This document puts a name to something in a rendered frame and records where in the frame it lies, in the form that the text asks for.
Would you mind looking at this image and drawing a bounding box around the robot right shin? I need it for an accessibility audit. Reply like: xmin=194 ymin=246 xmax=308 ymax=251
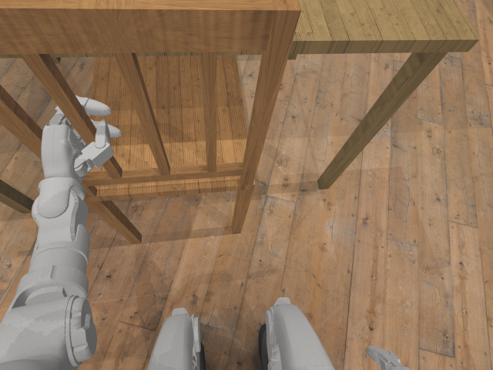
xmin=267 ymin=298 xmax=290 ymax=370

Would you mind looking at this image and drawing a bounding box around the right robot thigh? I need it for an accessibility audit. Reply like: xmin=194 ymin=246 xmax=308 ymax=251
xmin=265 ymin=304 xmax=335 ymax=370

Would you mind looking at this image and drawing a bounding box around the chair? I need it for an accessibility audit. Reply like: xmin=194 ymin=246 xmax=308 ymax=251
xmin=0 ymin=0 xmax=301 ymax=244

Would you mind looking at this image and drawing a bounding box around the right robot hand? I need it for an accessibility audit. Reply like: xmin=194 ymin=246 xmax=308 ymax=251
xmin=367 ymin=345 xmax=410 ymax=370

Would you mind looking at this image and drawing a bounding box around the table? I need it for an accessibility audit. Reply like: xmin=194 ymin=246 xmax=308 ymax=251
xmin=0 ymin=0 xmax=480 ymax=214

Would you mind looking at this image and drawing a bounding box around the left robot hand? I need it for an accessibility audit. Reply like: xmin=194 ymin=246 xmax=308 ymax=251
xmin=41 ymin=96 xmax=122 ymax=184

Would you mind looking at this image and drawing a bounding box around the robot left upper arm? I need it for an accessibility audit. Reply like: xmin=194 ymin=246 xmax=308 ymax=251
xmin=0 ymin=295 xmax=97 ymax=370

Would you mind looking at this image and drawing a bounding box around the left robot forearm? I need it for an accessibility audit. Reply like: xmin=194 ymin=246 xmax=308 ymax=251
xmin=0 ymin=177 xmax=90 ymax=330

